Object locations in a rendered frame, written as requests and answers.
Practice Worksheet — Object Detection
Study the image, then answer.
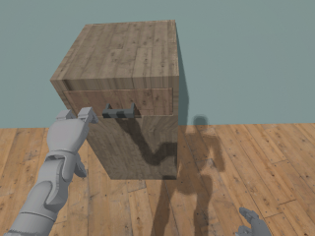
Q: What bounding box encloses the handle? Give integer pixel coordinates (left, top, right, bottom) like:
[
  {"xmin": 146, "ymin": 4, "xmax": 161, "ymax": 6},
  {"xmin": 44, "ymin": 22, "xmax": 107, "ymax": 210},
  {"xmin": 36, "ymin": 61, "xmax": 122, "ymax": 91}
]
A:
[{"xmin": 102, "ymin": 102, "xmax": 135, "ymax": 119}]

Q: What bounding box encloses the right robot hand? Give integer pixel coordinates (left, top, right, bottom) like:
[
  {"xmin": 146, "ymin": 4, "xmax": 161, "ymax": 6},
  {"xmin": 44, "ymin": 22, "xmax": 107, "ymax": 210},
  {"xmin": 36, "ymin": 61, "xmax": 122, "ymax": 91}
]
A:
[{"xmin": 235, "ymin": 206, "xmax": 272, "ymax": 236}]

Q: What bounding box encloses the drawer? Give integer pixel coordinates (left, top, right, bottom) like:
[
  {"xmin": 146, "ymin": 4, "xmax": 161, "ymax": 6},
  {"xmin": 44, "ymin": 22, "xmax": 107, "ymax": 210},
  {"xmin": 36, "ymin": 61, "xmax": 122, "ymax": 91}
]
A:
[{"xmin": 63, "ymin": 88, "xmax": 172, "ymax": 117}]

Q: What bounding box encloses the cabinet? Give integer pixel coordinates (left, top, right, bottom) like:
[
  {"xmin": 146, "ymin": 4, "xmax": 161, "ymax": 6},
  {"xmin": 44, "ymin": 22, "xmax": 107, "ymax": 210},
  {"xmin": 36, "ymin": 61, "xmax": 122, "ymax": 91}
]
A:
[{"xmin": 50, "ymin": 20, "xmax": 179, "ymax": 180}]

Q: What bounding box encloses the robot left forearm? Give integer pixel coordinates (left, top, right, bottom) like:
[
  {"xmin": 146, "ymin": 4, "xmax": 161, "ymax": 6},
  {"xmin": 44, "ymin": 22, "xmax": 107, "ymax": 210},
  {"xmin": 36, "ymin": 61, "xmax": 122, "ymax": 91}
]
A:
[{"xmin": 3, "ymin": 150, "xmax": 77, "ymax": 236}]

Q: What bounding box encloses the left robot hand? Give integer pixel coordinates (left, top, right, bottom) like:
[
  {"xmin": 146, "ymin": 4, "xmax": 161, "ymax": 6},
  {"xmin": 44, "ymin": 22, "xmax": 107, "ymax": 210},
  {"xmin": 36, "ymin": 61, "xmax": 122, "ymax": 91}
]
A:
[{"xmin": 46, "ymin": 107, "xmax": 98, "ymax": 178}]

